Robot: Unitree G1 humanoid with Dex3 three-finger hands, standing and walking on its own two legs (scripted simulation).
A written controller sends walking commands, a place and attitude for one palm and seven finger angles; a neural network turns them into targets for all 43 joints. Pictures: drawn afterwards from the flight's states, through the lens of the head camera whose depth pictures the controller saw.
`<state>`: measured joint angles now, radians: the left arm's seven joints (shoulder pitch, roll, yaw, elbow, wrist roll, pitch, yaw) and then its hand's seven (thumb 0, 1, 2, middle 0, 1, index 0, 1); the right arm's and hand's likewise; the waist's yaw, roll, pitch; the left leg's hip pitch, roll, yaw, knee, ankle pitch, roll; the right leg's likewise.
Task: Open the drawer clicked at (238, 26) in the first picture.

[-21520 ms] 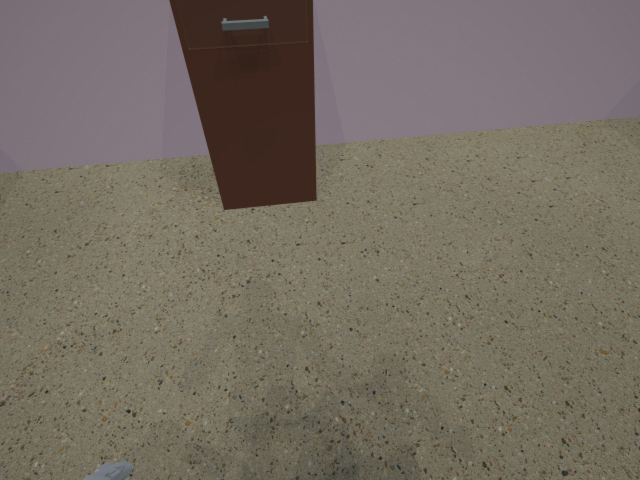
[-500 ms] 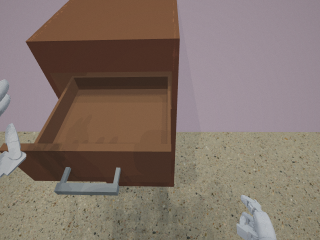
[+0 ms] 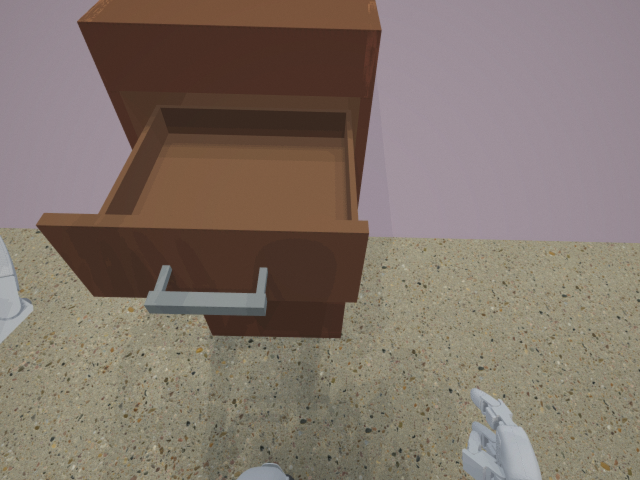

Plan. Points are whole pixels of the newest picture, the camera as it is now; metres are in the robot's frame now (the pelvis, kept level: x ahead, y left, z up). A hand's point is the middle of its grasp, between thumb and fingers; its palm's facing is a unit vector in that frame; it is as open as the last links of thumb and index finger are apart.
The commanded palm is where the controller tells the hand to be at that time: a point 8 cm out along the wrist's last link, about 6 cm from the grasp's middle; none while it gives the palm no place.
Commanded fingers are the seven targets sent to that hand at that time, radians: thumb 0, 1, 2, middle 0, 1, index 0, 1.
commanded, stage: step back with the hand held close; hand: left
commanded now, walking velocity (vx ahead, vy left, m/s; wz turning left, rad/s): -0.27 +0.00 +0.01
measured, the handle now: (210, 289) +0.33 +0.17 +0.05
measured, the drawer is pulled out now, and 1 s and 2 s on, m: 0.29 0.29 0.29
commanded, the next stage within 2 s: stop stepping back and stand still in 0.38 s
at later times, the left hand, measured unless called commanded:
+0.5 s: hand out of the picture +0.10 +0.21 +0.24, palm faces +0.34 -0.82 -0.47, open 7.4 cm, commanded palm +0.03 +0.28 +0.24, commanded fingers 0.00 0.90 0.90 -0.20 -0.30 -0.20 -0.30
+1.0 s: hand out of the picture -0.01 +0.24 +0.24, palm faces +0.41 -0.78 -0.48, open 7.4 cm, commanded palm -0.07 +0.29 +0.24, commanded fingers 0.00 0.90 0.90 -0.20 -0.30 -0.20 -0.30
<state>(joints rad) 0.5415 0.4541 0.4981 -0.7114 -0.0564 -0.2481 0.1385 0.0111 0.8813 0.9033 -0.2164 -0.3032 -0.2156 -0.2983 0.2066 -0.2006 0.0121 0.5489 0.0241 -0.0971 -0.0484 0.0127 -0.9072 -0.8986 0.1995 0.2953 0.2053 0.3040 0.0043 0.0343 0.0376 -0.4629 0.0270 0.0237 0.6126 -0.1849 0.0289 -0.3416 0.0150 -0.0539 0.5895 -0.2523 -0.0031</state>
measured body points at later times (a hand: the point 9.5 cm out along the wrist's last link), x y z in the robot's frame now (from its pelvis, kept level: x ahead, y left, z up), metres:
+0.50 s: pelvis -0.11 +0.01 -0.01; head -0.08 +0.02 +0.44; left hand +0.08 +0.26 +0.26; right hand +0.06 -0.22 -0.09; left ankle +0.03 +0.09 -0.69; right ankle -0.16 -0.11 -0.73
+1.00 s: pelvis -0.21 +0.01 +0.01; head -0.21 +0.02 +0.46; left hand -0.04 +0.28 +0.27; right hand -0.06 -0.22 -0.08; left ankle -0.16 +0.12 -0.68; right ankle -0.20 -0.07 -0.72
